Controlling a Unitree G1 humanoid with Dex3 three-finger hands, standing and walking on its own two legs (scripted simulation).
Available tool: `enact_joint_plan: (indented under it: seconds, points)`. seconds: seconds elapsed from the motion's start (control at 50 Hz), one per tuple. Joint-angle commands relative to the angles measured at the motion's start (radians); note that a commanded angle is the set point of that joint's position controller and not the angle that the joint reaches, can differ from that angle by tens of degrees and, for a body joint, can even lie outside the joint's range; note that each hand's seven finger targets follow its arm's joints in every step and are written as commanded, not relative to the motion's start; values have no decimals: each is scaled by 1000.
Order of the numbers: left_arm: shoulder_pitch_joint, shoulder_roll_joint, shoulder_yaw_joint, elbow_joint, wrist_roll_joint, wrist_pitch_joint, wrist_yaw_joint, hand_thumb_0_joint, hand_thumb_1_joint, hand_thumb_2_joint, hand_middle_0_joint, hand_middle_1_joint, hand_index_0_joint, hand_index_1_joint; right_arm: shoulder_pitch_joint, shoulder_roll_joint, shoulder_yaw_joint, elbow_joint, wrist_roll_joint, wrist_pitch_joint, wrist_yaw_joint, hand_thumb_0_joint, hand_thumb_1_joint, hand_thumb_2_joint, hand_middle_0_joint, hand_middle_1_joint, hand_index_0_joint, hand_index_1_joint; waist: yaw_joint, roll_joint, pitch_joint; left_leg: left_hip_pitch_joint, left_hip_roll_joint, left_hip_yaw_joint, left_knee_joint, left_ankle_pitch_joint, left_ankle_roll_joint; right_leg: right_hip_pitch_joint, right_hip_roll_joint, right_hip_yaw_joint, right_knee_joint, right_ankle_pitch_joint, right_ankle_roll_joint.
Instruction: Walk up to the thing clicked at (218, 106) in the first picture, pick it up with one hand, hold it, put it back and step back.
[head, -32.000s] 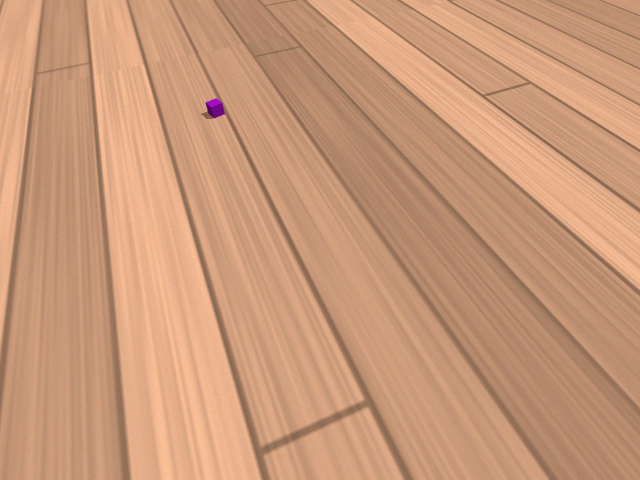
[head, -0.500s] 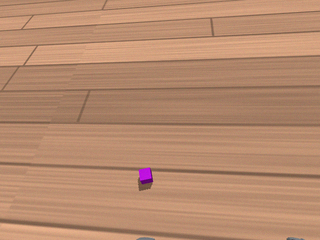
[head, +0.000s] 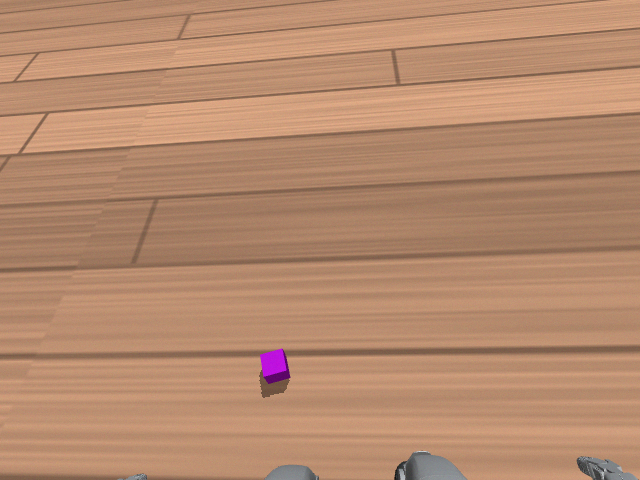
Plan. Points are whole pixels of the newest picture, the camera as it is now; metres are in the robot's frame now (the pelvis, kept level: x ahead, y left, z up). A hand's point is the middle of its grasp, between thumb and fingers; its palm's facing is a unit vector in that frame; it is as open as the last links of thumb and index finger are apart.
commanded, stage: walk up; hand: left
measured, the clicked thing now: (275, 366) +0.51 +0.24 -0.72
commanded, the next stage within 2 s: none
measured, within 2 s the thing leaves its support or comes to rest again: neither
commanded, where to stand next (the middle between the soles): +0.12 +0.02 m, yaw -5 degrees
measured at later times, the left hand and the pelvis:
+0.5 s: hand out of the picture +0.07 +0.33 -0.15, palm faces -0.11 -0.92 -0.37, open 7.4 cm; pelvis -0.01 +0.06 +0.01, yaw -4 degrees
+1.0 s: hand out of the picture +0.14 +0.30 -0.15, palm faces -0.10 -0.93 -0.36, open 7.4 cm; pelvis +0.01 +0.05 +0.00, yaw -7 degrees
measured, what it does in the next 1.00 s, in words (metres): steps on the spot: left foot, then right foot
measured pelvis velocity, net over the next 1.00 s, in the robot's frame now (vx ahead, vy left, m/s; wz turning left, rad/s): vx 0.01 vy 0.05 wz -0.12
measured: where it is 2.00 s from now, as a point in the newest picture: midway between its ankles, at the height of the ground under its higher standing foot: outside the picture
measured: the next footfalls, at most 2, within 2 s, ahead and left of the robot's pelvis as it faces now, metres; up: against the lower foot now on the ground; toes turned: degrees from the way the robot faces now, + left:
left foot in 0.20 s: +0.02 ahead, +0.16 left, +0.00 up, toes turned +0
right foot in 0.60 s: +0.02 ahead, -0.08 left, +0.00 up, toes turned -6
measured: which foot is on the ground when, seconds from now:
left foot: up 0.00-0.18, down 0.20-0.66, up 0.68-0.92, down 0.94-1.00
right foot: down 0.00-0.24, up 0.26-0.58, down 0.60-0.98, up 1.00-1.00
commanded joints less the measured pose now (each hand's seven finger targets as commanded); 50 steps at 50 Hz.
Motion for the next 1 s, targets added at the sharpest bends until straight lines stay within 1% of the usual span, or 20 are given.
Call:
enact_joint_plan:
  seconds: [0.0,0.1,0.16,0.18,0.22,0.24,0.32,0.42,0.5,0.58,0.6,0.62,0.64,0.66,0.74,0.9,0.92,0.94,0.96,0.98]
  points:
    - [48,345,106,-53,3,-13,46,0,900,900,-200,-300,-200,-300,122,-170,-53,-39,-27,-2,1,0,-900,-900,200,300,200,300,7,-171,-187,-101,38,-45,50,43,-6,147,-244,359,-278,-292,-164]
    - [-6,342,108,-80,12,1,40,0,900,900,-200,-300,-200,-300,112,-159,-49,-28,-28,-18,13,0,-900,-900,200,300,200,300,15,-266,-198,-4,29,49,-243,-15,-14,95,-226,271,-232,-252,-172]
    - [-61,315,93,-94,-7,22,27,0,900,900,-200,-300,-200,-300,179,-160,-55,15,-26,-35,8,0,-900,-900,200,300,200,300,-19,-253,-184,158,5,101,-446,163,4,-46,-190,222,-143,-216,-119]
    - [-65,286,81,-95,-12,30,26,0,900,900,-200,-300,-200,-300,192,-176,-62,22,-37,-41,4,0,-900,-900,200,300,200,300,-31,-200,-169,194,29,46,-495,182,19,-125,-160,212,-61,-237,-89]
    - [-75,240,72,-97,-27,37,36,0,900,900,-200,-300,-200,-300,67,-335,-88,-44,-43,-54,-2,0,-900,-900,200,300,200,300,-45,179,-74,-49,370,-487,-826,-101,149,-186,95,73,335,-399,-14]
    - [-101,296,94,-80,-15,35,44,0,900,900,-200,-300,-200,-300,26,-346,-89,-51,-42,-60,-2,0,-900,-900,200,300,200,300,-52,131,-18,-180,416,-540,-840,-53,222,-110,76,186,470,-422,-19]
    - [52,260,77,-16,-37,41,23,0,900,900,-200,-300,-200,-300,-10,-205,-49,-51,-30,-100,-27,0,-900,-900,200,300,200,300,35,9,-73,102,230,-172,-658,395,113,-190,75,188,506,-238,-20]
    - [-52,240,58,-53,-9,11,0,0,900,900,-200,-300,-200,-300,165,-238,-64,-18,-32,-126,-24,0,-900,-900,200,300,200,300,-77,104,-176,409,282,-185,-619,445,178,-175,23,85,179,-305,11]
    - [-56,252,57,-57,6,3,-12,0,900,900,-200,-300,-200,-300,202,-268,-75,-34,-29,-128,-21,0,-900,-900,200,300,200,300,-84,126,-144,383,317,-189,-606,589,201,-125,19,29,94,-345,-19]
    - [74,226,61,-9,2,-16,-16,0,900,900,-200,-300,-200,-300,107,-233,-55,-81,-5,-123,-18,0,-900,-900,200,300,200,300,11,74,-182,248,245,-32,-435,761,136,157,21,-10,-191,-71,-65]
    - [137,276,79,13,4,-23,-10,0,900,900,-200,-300,-200,-300,77,-177,-36,-105,7,-127,-18,0,-900,-900,200,300,200,300,46,-44,-222,79,166,39,-304,681,71,362,-42,128,-203,65,-98]
    - [162,351,99,8,6,-28,-7,0,900,900,-200,-300,-200,-300,53,-118,-13,-138,15,-130,-17,0,-900,-900,200,300,200,300,62,-254,-229,-172,43,128,-108,388,9,512,-206,419,-246,112,-173]
    - [147,364,97,-8,-5,-25,-10,0,900,900,-200,-300,-200,-300,24,-143,-18,-134,1,-119,-27,0,-900,-900,200,300,200,300,72,-222,-160,-261,13,100,-69,-44,6,446,-346,553,-278,116,-289]
    - [130,372,97,-23,-5,-20,-13,0,900,900,-200,-300,-200,-300,23,-179,-32,-124,-6,-120,-33,0,-900,-900,200,300,200,300,62,-193,-104,-228,30,44,-10,-115,4,343,-380,560,-272,144,-331]
    - [30,278,74,-59,-11,-13,-3,0,900,900,-200,-300,-200,-300,129,-162,-26,-53,2,-125,-23,0,-900,-900,200,300,200,300,-2,-176,-74,-143,26,34,-90,71,-4,241,-197,237,-240,235,-215]
    - [-67,257,60,-103,-28,50,-9,0,900,900,-200,-300,-200,-300,155,-143,-26,7,-3,-133,-50,0,-900,-900,200,300,200,300,-35,-190,-135,196,-4,119,-544,495,-12,62,-119,114,11,291,-116]
    - [-63,228,51,-108,-36,55,-7,0,900,900,-200,-300,-200,-300,161,-180,-34,6,-12,-136,-56,0,-900,-900,200,300,200,300,-42,-116,-147,217,67,29,-582,604,6,39,-82,119,59,179,-75]
    - [-29,193,44,-104,-48,60,-6,0,900,900,-200,-300,-200,-300,137,-244,-45,-7,-25,-139,-58,0,-900,-900,200,300,200,300,-19,13,-178,235,243,-200,-637,689,74,-11,10,95,156,-1,-29]
    - [58,229,61,-114,-30,42,-28,0,900,900,-200,-300,-200,-300,259,-314,-79,-19,-26,-164,-30,0,-900,-900,200,300,200,300,-35,61,-267,341,352,-459,-766,40,202,-112,59,31,337,-431,-50]
    - [60,281,75,-89,-6,40,-27,0,900,900,-200,-300,-200,-300,236,-364,-101,-16,-22,-170,-20,0,-900,-900,200,300,200,300,-56,88,-228,329,423,-602,-857,-366,265,-192,6,87,457,-482,-49]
